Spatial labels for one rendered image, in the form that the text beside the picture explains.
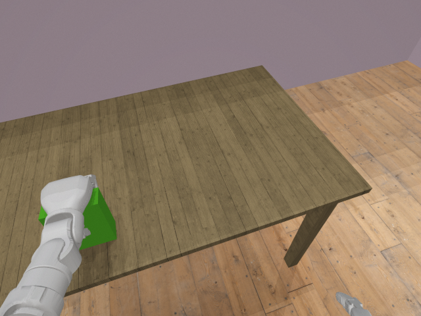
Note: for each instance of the robot right hand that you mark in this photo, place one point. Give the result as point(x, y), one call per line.
point(351, 305)

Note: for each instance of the left robot forearm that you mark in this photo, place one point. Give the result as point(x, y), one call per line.
point(41, 290)

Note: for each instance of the sponge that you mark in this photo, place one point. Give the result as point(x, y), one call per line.
point(97, 218)

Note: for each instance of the table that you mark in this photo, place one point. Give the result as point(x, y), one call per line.
point(181, 168)

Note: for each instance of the robot left hand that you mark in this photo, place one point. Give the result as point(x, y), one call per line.
point(69, 193)

